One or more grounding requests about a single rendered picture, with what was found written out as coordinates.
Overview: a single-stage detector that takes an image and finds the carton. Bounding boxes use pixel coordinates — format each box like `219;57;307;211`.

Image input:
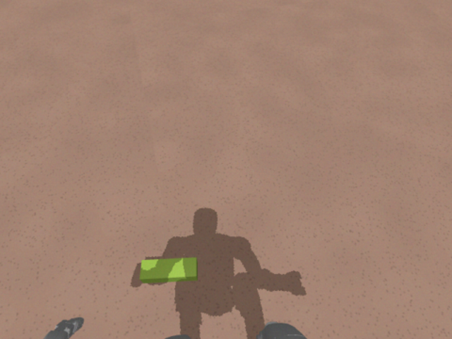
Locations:
140;257;198;283

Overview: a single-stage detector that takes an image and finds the left robot hand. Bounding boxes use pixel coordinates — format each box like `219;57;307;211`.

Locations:
44;317;84;339

